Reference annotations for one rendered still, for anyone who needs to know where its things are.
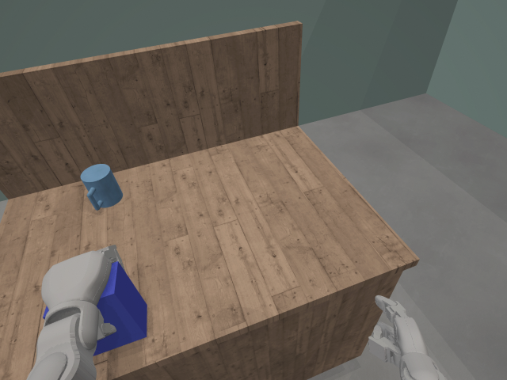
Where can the robot right hand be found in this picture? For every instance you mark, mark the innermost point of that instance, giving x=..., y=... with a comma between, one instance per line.
x=390, y=344

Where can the robot left hand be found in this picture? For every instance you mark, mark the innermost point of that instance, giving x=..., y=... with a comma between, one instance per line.
x=84, y=278

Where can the right robot forearm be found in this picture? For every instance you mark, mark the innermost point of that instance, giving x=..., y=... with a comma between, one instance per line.
x=418, y=366

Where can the sponge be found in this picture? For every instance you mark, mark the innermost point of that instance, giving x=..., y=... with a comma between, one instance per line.
x=121, y=305

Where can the left robot forearm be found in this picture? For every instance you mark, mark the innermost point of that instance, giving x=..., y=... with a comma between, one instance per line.
x=67, y=342

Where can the table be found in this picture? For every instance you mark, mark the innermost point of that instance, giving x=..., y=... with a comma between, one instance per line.
x=256, y=257

